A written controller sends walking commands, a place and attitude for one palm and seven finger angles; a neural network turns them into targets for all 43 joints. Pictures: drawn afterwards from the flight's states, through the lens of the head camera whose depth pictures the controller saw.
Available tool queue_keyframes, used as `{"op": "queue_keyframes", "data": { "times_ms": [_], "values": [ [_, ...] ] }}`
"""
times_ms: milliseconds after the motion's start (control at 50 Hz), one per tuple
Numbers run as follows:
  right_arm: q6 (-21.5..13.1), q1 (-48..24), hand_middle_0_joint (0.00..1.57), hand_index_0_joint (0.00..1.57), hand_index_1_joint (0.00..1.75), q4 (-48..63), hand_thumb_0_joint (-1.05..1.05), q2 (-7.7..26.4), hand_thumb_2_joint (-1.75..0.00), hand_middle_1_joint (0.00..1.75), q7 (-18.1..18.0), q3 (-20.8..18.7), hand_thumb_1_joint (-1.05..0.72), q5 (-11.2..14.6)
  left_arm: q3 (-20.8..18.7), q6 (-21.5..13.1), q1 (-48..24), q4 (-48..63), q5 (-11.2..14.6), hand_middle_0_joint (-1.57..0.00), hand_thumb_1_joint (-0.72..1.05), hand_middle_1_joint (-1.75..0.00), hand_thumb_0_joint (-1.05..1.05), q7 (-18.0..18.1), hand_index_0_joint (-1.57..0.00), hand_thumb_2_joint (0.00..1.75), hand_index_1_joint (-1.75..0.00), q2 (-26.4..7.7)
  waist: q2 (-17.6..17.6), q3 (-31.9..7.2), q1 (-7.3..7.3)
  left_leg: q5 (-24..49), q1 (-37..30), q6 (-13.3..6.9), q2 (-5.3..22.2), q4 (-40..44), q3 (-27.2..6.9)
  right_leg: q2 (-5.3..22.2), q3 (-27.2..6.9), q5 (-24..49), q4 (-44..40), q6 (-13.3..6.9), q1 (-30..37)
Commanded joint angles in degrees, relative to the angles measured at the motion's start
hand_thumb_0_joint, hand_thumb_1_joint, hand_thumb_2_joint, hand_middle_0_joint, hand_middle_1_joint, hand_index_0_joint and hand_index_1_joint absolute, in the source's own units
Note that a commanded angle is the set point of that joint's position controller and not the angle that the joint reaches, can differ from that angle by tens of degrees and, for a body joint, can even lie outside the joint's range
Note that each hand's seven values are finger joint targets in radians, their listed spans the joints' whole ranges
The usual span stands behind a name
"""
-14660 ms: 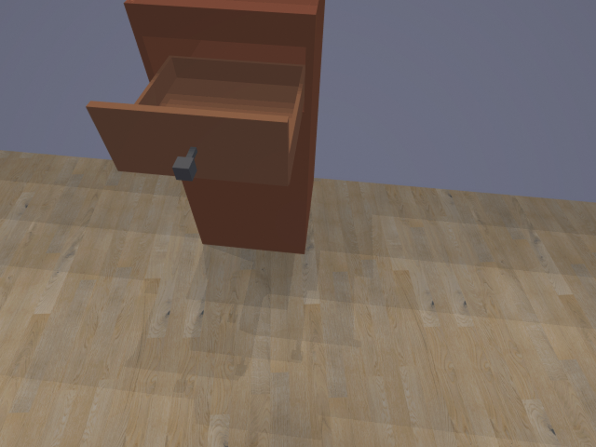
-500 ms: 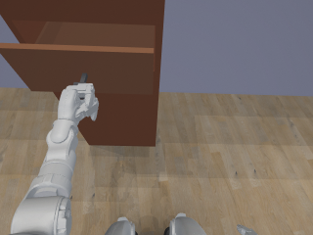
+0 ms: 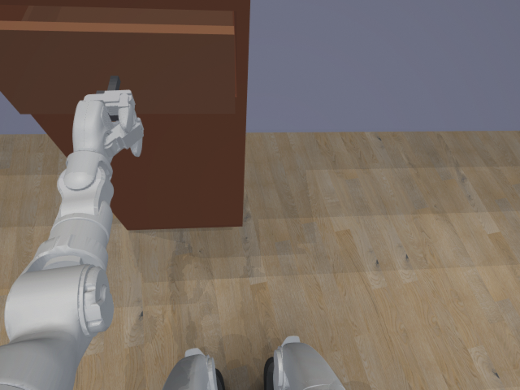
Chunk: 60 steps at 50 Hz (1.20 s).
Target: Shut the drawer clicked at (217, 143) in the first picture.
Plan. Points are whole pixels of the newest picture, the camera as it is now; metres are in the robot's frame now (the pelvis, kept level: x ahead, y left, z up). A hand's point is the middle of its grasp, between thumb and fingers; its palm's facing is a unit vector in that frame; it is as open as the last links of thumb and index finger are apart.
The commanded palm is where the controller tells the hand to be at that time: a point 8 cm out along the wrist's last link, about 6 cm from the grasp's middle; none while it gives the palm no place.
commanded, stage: push the drawer shut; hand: left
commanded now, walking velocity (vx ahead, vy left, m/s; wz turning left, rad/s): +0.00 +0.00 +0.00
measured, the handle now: (111, 97) +0.56 +0.18 +0.07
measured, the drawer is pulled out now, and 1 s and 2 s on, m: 0.05 0.00 0.00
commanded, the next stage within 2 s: pull the fist back off the drawer in 0.64 s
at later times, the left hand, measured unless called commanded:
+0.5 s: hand (142, 103) +0.55 +0.14 +0.07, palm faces -0.03 -1.00 -0.04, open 3.4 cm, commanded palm +0.55 +0.19 +0.07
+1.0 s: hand (142, 103) +0.55 +0.14 +0.07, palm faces -0.03 -1.00 -0.04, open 3.5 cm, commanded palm +0.54 +0.19 +0.07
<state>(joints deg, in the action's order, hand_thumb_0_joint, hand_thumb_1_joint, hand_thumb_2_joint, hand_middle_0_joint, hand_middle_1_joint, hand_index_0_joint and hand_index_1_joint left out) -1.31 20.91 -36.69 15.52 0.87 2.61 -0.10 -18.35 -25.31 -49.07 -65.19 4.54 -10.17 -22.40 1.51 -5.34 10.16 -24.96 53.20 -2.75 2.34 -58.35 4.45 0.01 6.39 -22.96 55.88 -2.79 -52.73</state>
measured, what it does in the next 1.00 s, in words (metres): stands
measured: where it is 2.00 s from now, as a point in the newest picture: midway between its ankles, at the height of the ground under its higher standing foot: outside the picture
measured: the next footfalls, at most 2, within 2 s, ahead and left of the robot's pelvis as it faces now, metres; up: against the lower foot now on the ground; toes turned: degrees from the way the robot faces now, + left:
none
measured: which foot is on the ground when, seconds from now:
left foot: down 0.00-1.00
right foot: down 0.00-1.00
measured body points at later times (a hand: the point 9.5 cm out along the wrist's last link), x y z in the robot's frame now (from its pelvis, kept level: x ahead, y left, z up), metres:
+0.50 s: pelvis +0.01 +0.01 -0.01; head +0.15 +0.02 +0.42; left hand +0.54 +0.19 +0.07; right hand -0.02 -0.25 -0.12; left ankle +0.03 +0.09 -0.67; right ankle +0.03 -0.09 -0.67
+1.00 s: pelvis -0.03 +0.01 -0.03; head +0.13 +0.03 +0.39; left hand +0.54 +0.19 +0.07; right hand -0.07 -0.25 -0.12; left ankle +0.03 +0.09 -0.67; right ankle +0.03 -0.09 -0.67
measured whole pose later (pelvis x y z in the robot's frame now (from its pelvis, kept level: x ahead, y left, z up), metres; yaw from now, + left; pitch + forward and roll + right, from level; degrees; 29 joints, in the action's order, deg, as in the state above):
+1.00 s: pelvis -0.03 +0.01 -0.03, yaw -1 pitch +25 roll -4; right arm -1.7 24.5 -35.9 16.6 1.2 5.3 -2.0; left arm -20.5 -21.1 -68.9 -78.7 -2.2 -6.5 -33.1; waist 2.5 -4.9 16.6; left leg -24.2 66.5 -3.6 3.3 -65.3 2.3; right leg -0.6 8.4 -21.0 59.8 -2.7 -64.1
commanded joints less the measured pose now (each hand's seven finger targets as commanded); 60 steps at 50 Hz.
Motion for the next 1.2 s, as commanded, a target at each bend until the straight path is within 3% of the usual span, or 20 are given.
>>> {"op": "queue_keyframes", "data": {
  "times_ms": [0,60,100,120,200,260,320,340,420,480,520,580,600,720,760,880,1020,1040,1080,1180],
  "values": [
    [-1.25,8.37,0.2,0.2,0.3,3.39,0.0,9.58,-0.9,0.3,-0.51,-3.74,-0.9,-0.43,-2.88,-3.79,-30.64,12.77,0.45,-1.4,0.9,-1.6,0.0,2.25,-1.4,0.9,-1.6,-14.73,4.04,-26.71,1.2,11.53,-15.23,0.43,-1.15,6.25,-6.71,-1.22,-6.57,9.41,-7.17,1.89,11.51],
    [-0.67,9.22,0.2,0.2,0.3,3.4,0.0,9.79,-0.9,0.3,-0.14,-3.77,-0.9,-0.69,-3.03,-3.88,-30.91,12.31,-0.18,-1.4,0.9,-1.6,0.0,2.95,-1.4,0.9,-1.6,-14.96,4.64,-28.21,1.1,13.2,-16.36,0.59,-1.01,6.05,-7.16,-1.38,-6.15,10.25,-6.63,1.78,10.83],
    [-0.4,9.67,0.2,0.2,0.3,2.85,0.0,9.9,-0.9,0.3,-0.05,-3.71,-0.9,-0.81,-2.53,-3.46,-33.12,10.6,-0.61,-1.4,0.9,-1.6,0.0,3.21,-1.4,0.9,-1.6,-14.83,3.66,-26.45,2.2,11.76,-15.3,0.45,-0.87,5.81,-7.34,-1.52,-6.12,8.85,-7.06,1.86,9.72],
    [-0.24,10.07,0.2,0.2,0.3,2.73,0.0,10.21,-0.9,0.3,-0.14,-3.65,-0.9,-0.92,-3.68,-3.58,-34.22,10.65,-0.9,-1.4,0.9,-1.6,0.0,3.41,-1.4,0.9,-1.6,-16.86,3.92,-26.38,2.2,12.02,-15.04,0.34,-0.96,5.57,-7.34,-1.57,-6.26,9.04,-6.93,1.75,9.7],
    [0.16,10.95,0.2,0.2,0.3,2.45,0.0,10.19,-0.9,0.3,-0.13,-3.62,-0.9,-1.15,-3.15,-3.17,-36.74,9.55,-1.88,-1.4,0.9,-1.6,0.0,3.69,-1.4,0.9,-1.6,-16.85,4.85,-27.85,3.08,13.17,-15.68,0.36,-0.88,5.02,-7.68,-1.62,-6.14,9.63,-6.66,1.81,8.81],
    [0.66,11.72,0.2,0.2,0.3,2.08,0.0,10.57,-0.9,0.3,-0.13,-3.42,-0.9,-1.31,-3.95,-2.52,-37.94,6.83,-2.26,-1.4,0.9,-1.6,0.0,3.97,-1.4,0.9,-1.6,-18.39,4.41,-25.7,3.93,13.01,-14.17,0.3,-0.73,4.68,-7.78,-1.72,-5.94,9.31,-6.75,1.85,7.6],
    [0.74,12.57,0.2,0.2,0.3,1.96,0.0,10.62,-0.9,0.3,-0.09,-3.28,-0.9,-1.67,-3.12,-2.43,-41.91,7.44,-3.03,-1.4,0.9,-1.6,0.0,4.16,-1.4,0.9,-1.6,-18.41,6.69,-27.13,4.83,13.63,-15.24,0.26,-0.68,4.16,-8.25,-1.69,-5.74,9.14,-6.24,1.75,5.99],
    [0.9,12.93,0.2,0.2,0.3,1.86,0.0,10.82,-0.9,0.3,-0.08,-3.3,-0.9,-1.78,-4.41,-2.35,-41.31,6.66,-3.23,-1.4,0.9,-1.6,0.0,4.35,-1.4,0.9,-1.6,-19.78,7.48,-28.15,4.38,14.62,-15.84,0.41,-0.65,3.95,-8.34,-1.71,-5.62,9.63,-6.08,1.67,5.97],
    [1.43,14.03,0.2,0.2,0.3,2.05,0.0,10.87,-0.9,0.3,0.15,-3.19,-0.9,-2.21,-4.74,-1.9,-42.13,5.96,-3.78,-1.4,0.9,-1.6,0.0,4.5,-1.4,0.9,-1.6,-20.7,7.29,-30.35,4.83,17.93,-16.32,0.36,-0.48,3.07,-8.58,-1.88,-5.45,12.31,-5.41,1.72,6.42],
    [1.68,14.61,0.2,0.2,0.3,1.03,0.0,10.98,-0.9,0.3,-0.01,-3.07,-0.9,-2.13,-3.47,-1.28,-48.07,5.05,-4.26,-1.4,0.9,-1.6,0.0,5.0,-1.4,0.9,-1.6,-20.42,5.85,-27.31,7.18,13.91,-13.43,0.05,-0.33,2.65,-8.86,-1.92,-5.48,8.9,-6.09,2.17,4.34],
    [1.69,14.97,0.2,0.2,0.3,0.98,0.0,11.27,-0.9,0.3,-0.2,-2.96,-0.9,-2.19,-4.98,-1.06,-49.03,4.75,-4.79,-1.4,0.9,-1.6,0.0,5.75,-1.4,0.9,-1.6,-22.93,5.85,-26.82,7.19,12.6,-12.71,-0.11,-0.37,2.79,-8.85,-1.97,-5.56,7.61,-6.4,1.99,4.31],
    [1.2,14.38,0.2,0.2,0.3,0.94,0.0,11.17,-0.9,0.3,-0.17,-2.65,-0.9,-2.15,-1.7,-0.69,-50.94,3.29,-5.31,-1.4,0.9,-1.6,0.0,6.12,-1.4,0.9,-1.6,-20.03,8.79,-25.38,8.37,8.45,-12.45,0.05,-0.4,2.96,-9.41,-1.83,-5.37,3.71,-6.59,1.97,0.52],
    [1.0,14.49,0.2,0.2,0.3,0.84,0.0,11.46,-0.9,0.3,-0.25,-2.42,-0.9,-2.19,-2.72,-0.61,-51.57,2.96,-5.27,-1.4,0.9,-1.6,0.0,6.41,-1.4,0.9,-1.6,-21.8,7.98,-24.61,8.36,6.6,-11.21,0.0,-0.27,3.09,-9.61,-1.83,-5.34,2.22,-6.51,1.98,0.33],
    [-0.68,14.41,0.2,0.2,0.3,0.92,0.0,11.83,-0.9,0.3,-0.75,-1.67,-0.9,-1.99,-0.88,-0.37,-55.28,2.81,-5.35,-1.4,0.9,-1.6,0.0,6.44,-1.4,0.9,-1.6,-22.52,10.2,-26.29,9.67,2.66,-9.81,-0.28,-0.12,2.97,-9.82,-1.66,-5.98,-0.71,-6.46,2.07,-0.76],
    [-1.07,14.5,0.2,0.2,0.3,1.06,0.0,12.2,-0.9,0.3,-0.82,-1.54,-0.9,-1.99,-2.91,-0.04,-54.89,2.26,-5.46,-1.4,0.9,-1.6,0.0,6.21,-1.4,0.9,-1.6,-25.52,9.04,-27.42,9.06,1.29,-8.16,-0.27,-0.17,2.57,-9.75,-1.72,-6.27,-1.87,-6.4,2.07,0.64],
    [-1.44,14.49,0.2,0.2,0.3,2.43,0.0,12.29,-0.9,0.3,-0.66,-1.22,-0.9,-1.89,-4.7,0.84,-53.85,1.07,-5.8,-1.4,0.9,-1.6,0.0,5.37,-1.4,0.9,-1.6,-28.52,9.49,-27.76,7.96,-1.08,-4.08,-0.23,-0.49,1.97,-9.04,-1.57,-7.61,-4.37,-6.75,1.76,2.87],
    [-1.2,14.68,0.2,0.2,0.3,3.49,0.0,12.37,-0.9,0.3,-0.08,-1.61,-0.9,-1.98,-4.85,1.35,-49.48,1.09,-5.48,-1.4,0.9,-1.6,0.0,5.36,-1.4,0.9,-1.6,-26.36,8.92,-27.48,6.83,-1.75,-5.58,-0.16,-0.25,3.04,-9.67,-1.77,-6.7,-4.56,-6.27,1.62,1.44],
    [-1.06,14.84,0.2,0.2,0.3,3.67,0.0,12.54,-0.9,0.3,-0.01,-1.63,-0.9,-2.02,-6.09,1.16,-48.71,2.49,-5.31,-1.4,0.9,-1.6,0.0,5.35,-1.4,0.9,-1.6,-27.51,9.39,-28.35,5.9,-0.7,-6.48,0.04,-0.11,3.35,-9.84,-1.72,-6.33,-3.74,-5.97,1.54,1.99],
    [-0.76,14.66,0.2,0.2,0.3,4.0,0.0,12.47,-0.9,0.3,0.12,-1.9,-0.9,-1.94,-6.06,1.18,-46.48,3.65,-4.94,-1.4,0.9,-1.6,0.0,5.16,-1.4,0.9,-1.6,-26.63,9.0,-29.16,5.25,0.39,-7.98,0.13,-0.01,3.84,-9.88,-1.78,-6.12,-2.92,-6.04,1.57,2.48],
    [0.38,14.32,0.2,0.2,0.3,5.37,0.0,11.84,-0.9,0.3,0.56,-2.58,-0.9,-1.64,-7.74,0.94,-36.15,7.53,-3.23,-1.4,0.9,-1.6,0.0,4.53,-1.4,0.9,-1.6,-24.54,7.87,-31.95,1.65,7.34,-12.29,0.54,0.03,5.24,-8.79,-2.16,-5.65,2.41,-6.55,1.36,7.74]
  ]
}}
